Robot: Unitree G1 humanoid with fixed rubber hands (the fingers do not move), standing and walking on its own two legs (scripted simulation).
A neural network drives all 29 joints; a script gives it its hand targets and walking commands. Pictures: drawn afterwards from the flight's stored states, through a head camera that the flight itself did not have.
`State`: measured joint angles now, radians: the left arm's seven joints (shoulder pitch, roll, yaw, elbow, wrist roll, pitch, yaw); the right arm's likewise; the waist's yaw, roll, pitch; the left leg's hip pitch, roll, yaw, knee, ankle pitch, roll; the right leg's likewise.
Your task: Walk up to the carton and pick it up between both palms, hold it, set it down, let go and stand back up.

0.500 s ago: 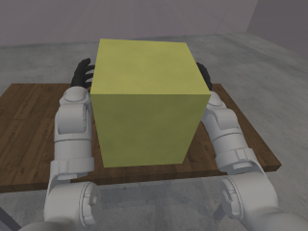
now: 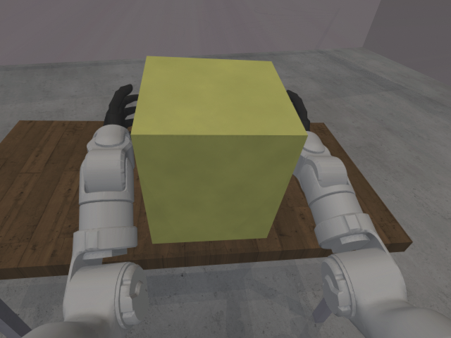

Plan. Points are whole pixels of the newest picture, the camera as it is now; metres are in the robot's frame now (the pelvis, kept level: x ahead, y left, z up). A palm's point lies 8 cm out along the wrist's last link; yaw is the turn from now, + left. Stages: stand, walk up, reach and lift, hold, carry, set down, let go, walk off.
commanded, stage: hold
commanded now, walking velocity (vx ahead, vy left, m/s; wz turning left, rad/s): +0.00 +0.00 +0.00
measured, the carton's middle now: (211, 153) +0.36 +0.00 +0.18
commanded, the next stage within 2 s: set down in 0.76 s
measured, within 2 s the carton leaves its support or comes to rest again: neither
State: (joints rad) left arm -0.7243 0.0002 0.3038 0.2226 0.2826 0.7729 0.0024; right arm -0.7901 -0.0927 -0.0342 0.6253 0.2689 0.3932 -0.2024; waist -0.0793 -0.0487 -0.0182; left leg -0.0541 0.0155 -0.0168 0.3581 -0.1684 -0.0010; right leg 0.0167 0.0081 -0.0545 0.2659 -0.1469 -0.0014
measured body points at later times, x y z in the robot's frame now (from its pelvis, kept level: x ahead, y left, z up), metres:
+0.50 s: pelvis +0.00 +0.00 +0.00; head -0.06 +0.03 +0.44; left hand +0.39 +0.16 +0.22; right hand +0.39 -0.15 +0.22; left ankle +0.03 +0.12 -0.75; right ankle +0.01 -0.12 -0.75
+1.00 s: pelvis +0.00 +0.00 +0.00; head -0.06 +0.03 +0.45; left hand +0.39 +0.16 +0.23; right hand +0.39 -0.15 +0.22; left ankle +0.03 +0.12 -0.75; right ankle +0.01 -0.12 -0.75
